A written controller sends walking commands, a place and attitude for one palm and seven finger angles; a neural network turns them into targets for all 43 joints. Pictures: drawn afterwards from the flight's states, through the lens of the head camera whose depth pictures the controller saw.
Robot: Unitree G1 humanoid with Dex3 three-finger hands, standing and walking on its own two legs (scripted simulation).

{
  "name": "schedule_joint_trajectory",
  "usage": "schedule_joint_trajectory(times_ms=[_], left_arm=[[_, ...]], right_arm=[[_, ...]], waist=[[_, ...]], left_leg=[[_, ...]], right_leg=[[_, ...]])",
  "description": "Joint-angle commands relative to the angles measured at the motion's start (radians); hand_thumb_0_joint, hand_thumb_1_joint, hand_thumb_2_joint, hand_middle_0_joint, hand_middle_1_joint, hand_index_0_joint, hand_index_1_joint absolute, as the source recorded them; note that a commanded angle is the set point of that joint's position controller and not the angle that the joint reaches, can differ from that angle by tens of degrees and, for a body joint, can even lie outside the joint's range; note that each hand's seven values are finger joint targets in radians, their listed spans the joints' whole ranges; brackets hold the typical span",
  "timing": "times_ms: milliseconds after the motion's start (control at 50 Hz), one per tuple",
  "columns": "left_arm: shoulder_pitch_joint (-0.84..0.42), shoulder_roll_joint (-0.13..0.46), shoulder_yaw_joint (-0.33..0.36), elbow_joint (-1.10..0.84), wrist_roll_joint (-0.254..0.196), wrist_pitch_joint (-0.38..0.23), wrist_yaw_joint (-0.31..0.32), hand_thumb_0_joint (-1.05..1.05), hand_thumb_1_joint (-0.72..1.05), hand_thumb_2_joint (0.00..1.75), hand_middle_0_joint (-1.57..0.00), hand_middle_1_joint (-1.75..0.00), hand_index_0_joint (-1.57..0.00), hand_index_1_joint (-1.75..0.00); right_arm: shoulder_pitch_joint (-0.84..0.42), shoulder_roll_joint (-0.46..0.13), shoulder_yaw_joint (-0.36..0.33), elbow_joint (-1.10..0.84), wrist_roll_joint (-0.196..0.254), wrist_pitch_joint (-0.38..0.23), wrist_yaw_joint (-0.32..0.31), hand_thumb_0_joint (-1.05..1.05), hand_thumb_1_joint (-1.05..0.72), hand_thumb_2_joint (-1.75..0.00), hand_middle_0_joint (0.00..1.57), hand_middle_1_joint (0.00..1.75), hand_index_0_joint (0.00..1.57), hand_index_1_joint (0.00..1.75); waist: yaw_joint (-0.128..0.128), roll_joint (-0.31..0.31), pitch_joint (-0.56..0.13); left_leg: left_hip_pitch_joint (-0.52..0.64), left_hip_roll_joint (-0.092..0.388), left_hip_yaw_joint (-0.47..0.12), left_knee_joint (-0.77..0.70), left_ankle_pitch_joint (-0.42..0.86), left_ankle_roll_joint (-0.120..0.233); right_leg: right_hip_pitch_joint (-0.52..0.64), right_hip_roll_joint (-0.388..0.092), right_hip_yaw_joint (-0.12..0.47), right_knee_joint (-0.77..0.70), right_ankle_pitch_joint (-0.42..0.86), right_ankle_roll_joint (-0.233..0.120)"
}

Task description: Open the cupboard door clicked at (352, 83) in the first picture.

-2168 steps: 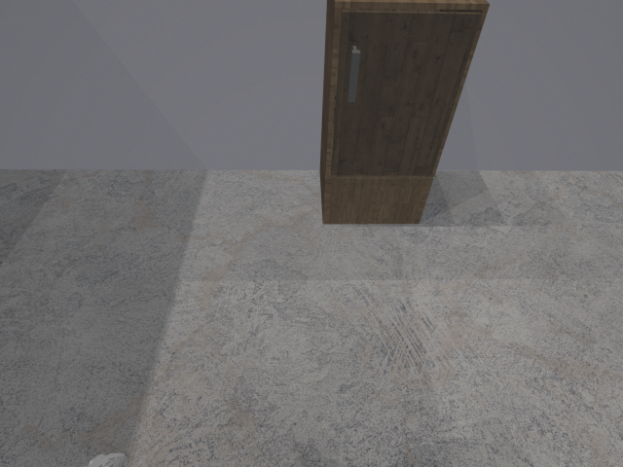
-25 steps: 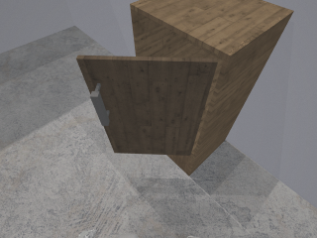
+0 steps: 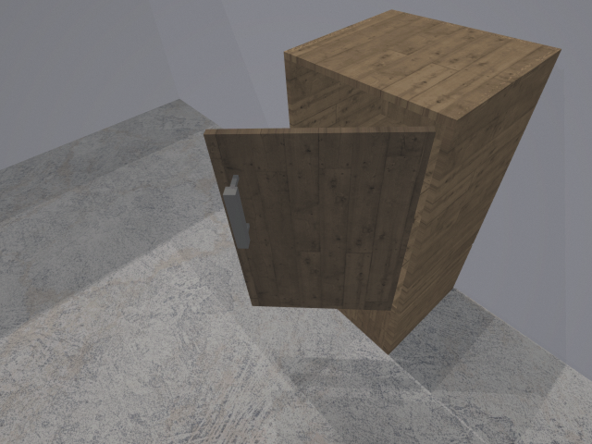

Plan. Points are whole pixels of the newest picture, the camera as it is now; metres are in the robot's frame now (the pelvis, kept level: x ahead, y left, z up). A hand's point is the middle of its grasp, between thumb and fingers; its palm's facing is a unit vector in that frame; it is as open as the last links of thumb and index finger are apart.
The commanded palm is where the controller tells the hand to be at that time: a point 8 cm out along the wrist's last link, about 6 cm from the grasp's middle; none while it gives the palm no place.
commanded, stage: come to a stop and stand still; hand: left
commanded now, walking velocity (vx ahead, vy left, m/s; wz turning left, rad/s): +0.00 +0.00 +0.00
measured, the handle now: (239, 212) +0.56 +0.17 -0.04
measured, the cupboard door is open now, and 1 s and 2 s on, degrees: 45 45 45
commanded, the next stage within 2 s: look again from close up in 0.88 s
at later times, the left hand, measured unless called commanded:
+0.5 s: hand out of the picture +0.08 +0.16 -0.16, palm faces +0.02 -0.97 -0.23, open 7.3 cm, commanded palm none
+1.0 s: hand out of the picture +0.10 +0.15 -0.16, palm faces +0.03 -0.98 -0.22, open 7.4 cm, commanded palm none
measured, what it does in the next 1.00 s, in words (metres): shifts its weight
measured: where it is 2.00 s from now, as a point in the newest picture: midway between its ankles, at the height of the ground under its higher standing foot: outside the picture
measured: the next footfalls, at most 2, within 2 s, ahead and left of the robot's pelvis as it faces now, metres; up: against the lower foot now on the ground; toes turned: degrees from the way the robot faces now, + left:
none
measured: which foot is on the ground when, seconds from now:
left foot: down 0.00-1.00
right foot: down 0.00-1.00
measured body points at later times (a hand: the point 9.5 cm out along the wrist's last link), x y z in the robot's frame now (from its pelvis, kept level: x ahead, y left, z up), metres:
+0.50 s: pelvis +0.05 -0.02 +0.01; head +0.06 -0.04 +0.46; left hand +0.08 +0.21 -0.14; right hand +0.05 -0.24 -0.16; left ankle +0.01 +0.08 -0.73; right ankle +0.09 -0.14 -0.73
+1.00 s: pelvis +0.07 -0.03 +0.01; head +0.09 -0.04 +0.46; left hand +0.10 +0.20 -0.14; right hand +0.09 -0.26 -0.15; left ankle +0.01 +0.08 -0.73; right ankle +0.09 -0.14 -0.73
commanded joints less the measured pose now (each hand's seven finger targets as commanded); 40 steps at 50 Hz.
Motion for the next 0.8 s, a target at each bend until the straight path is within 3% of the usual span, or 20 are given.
schedule_joint_trajectory(times_ms=[0,40,120,200,340,460,780], left_arm=[[-0.039,0.112,0.018,-0.066,-0.006,-0.035,0.006,0.0,0.9,0.9,-0.2,-0.3,-0.2,-0.3],[-0.032,0.11,0.017,-0.058,-0.007,-0.039,0.005,0.0,0.9,0.9,-0.2,-0.3,-0.2,-0.3],[-0.024,0.102,0.013,-0.029,-0.01,-0.047,0.006,0.0,0.9,0.9,-0.2,-0.3,-0.2,-0.3],[-0.028,0.092,0.008,-0.007,-0.011,-0.048,0.008,0.0,0.9,0.9,-0.2,-0.3,-0.2,-0.3],[-0.038,0.086,0.004,0.028,-0.017,-0.056,0.014,0.0,0.9,0.9,-0.2,-0.3,-0.2,-0.3],[-0.059,0.095,0.005,0.04,-0.021,-0.061,0.016,0.0,0.9,0.9,-0.2,-0.3,-0.2,-0.3],[-0.095,0.101,0.013,0.036,-0.022,-0.058,0.019,0.0,0.9,0.9,-0.2,-0.3,-0.2,-0.3]], right_arm=[[0.044,-0.105,-0.024,-0.038,0.002,-0.033,-0.012,0.0,-0.9,-0.9,0.2,0.3,0.2,0.3],[0.044,-0.102,-0.021,-0.025,0.003,-0.038,-0.013,0.0,-0.9,-0.9,0.2,0.3,0.2,0.3],[0.054,-0.091,-0.013,0.007,0.007,-0.05,-0.016,0.0,-0.9,-0.9,0.2,0.3,0.2,0.3],[0.063,-0.086,-0.008,0.04,0.008,-0.053,-0.019,0.0,-0.9,-0.9,0.2,0.3,0.2,0.3],[0.086,-0.068,0.004,0.093,0.011,-0.067,-0.027,0.0,-0.9,-0.9,0.2,0.3,0.2,0.3],[0.104,-0.062,0.006,0.127,0.011,-0.07,-0.033,0.0,-0.9,-0.9,0.2,0.3,0.2,0.3],[0.087,-0.058,0.0,0.154,0.009,-0.067,-0.042,0.0,-0.9,-0.9,0.2,0.3,0.2,0.3]], waist=[[-0.043,-0.11,0.071],[-0.038,-0.071,0.055],[-0.033,-0.082,0.034],[-0.029,-0.08,0.066],[-0.024,-0.052,0.045],[-0.029,-0.073,0.002],[-0.029,-0.069,-0.005]], left_leg=[[-0.062,0.117,-0.183,-0.197,-0.23,-0.001],[-0.071,0.129,-0.192,-0.22,-0.229,0.0],[-0.06,0.132,-0.193,-0.231,-0.17,-0.002],[-0.082,0.134,-0.193,-0.245,-0.171,-0.008],[-0.039,0.138,-0.161,-0.223,0.016,-0.016],[0.021,0.141,-0.134,-0.182,0.144,-0.027],[0.081,0.152,-0.117,-0.173,0.219,-0.039]], right_leg=[[-0.057,-0.023,0.107,-0.162,-0.262,-0.063],[-0.018,-0.015,0.098,-0.151,-0.212,-0.062],[0.035,-0.023,0.107,-0.155,-0.146,-0.065],[0.048,-0.024,0.105,-0.155,-0.132,-0.062],[0.123,-0.04,0.092,-0.137,0.067,-0.066],[0.169,-0.054,0.088,-0.119,0.226,-0.071],[0.191,-0.05,0.086,-0.119,0.31,-0.077]])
